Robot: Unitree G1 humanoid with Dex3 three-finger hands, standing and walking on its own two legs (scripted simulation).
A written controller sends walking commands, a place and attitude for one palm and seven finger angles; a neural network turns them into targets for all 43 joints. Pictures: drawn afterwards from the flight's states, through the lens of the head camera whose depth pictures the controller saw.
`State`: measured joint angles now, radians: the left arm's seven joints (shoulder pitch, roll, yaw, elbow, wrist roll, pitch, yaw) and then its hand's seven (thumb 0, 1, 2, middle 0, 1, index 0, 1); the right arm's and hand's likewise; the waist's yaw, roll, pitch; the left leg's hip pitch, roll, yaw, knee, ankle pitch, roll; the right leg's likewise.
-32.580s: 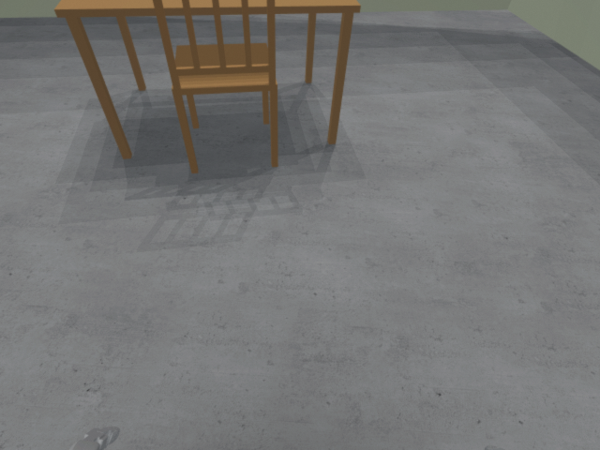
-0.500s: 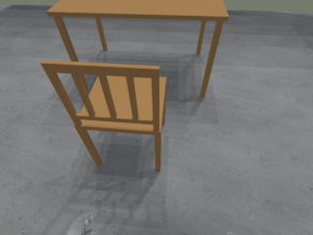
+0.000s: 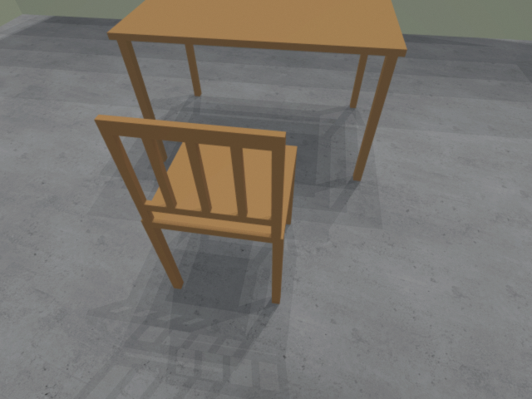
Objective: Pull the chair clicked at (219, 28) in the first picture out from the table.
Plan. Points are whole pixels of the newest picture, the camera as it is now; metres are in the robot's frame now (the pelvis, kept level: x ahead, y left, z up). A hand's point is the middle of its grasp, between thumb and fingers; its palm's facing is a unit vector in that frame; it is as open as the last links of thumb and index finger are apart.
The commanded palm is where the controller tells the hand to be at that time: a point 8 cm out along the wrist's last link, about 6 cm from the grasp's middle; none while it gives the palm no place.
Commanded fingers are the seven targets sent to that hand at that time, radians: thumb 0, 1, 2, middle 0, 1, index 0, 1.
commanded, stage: let the arm hang, fingers relaxed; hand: left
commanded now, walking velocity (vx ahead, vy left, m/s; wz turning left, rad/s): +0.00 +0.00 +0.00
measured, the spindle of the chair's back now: (200, 178) +0.63 +0.21 -0.11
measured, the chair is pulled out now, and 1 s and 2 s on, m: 0.59 0.59 0.59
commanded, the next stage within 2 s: look to check the result in 0.32 s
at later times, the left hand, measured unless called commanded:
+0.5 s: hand out of the picture +0.00 +0.15 -0.17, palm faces +0.03 -0.99 -0.16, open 7.3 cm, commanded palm none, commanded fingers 0.00 0.90 0.90 -0.20 -0.30 -0.20 -0.30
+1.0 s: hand out of the picture +0.00 +0.16 -0.17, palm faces +0.03 -0.98 -0.17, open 7.3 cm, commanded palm none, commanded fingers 0.00 0.90 0.90 -0.20 -0.30 -0.20 -0.30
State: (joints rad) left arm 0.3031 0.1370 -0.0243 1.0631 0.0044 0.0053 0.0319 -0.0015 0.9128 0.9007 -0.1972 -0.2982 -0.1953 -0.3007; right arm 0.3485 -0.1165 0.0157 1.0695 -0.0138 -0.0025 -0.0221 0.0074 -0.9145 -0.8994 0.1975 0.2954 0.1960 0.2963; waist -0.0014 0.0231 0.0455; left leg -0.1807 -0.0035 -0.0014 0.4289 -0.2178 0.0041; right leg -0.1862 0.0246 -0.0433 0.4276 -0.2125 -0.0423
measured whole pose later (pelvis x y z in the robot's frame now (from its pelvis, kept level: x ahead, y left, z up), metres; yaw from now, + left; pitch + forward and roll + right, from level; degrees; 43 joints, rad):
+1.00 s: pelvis +0.01 +0.00 +0.00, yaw +0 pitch -1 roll +0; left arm 0.32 0.11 -0.01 1.09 0.01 -0.01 0.04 0.00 0.92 0.90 -0.20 -0.30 -0.20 -0.30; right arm 0.34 -0.10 0.01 1.11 -0.01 -0.01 -0.04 0.01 -0.91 -0.90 0.20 0.30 0.20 0.30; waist 0.00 0.01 0.05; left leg -0.17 0.00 0.00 0.43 -0.24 0.01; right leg -0.17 0.03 -0.04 0.41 -0.23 -0.04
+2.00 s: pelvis +0.02 -0.01 +0.00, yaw +0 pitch -1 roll +0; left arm 0.32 0.11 -0.01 1.09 0.01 -0.01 0.04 0.01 0.92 0.90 -0.20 -0.30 -0.20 -0.30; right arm 0.33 -0.09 0.01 1.11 -0.01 -0.01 -0.04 0.00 -0.91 -0.90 0.20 0.30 0.20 0.30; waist 0.00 0.01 0.06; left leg -0.17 0.00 -0.01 0.43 -0.24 0.00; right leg -0.17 0.03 -0.05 0.42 -0.24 -0.05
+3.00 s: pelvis +0.01 -0.01 +0.00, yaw +1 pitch -1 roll +0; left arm 0.32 0.11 0.00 1.08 0.01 -0.01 0.04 0.00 0.91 0.90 -0.20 -0.30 -0.20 -0.30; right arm 0.34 -0.09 0.01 1.11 -0.01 -0.01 -0.04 0.01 -0.91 -0.90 0.20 0.30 0.20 0.30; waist 0.00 0.01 0.06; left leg -0.17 0.00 -0.01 0.43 -0.24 0.00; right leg -0.17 0.03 -0.05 0.42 -0.23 -0.05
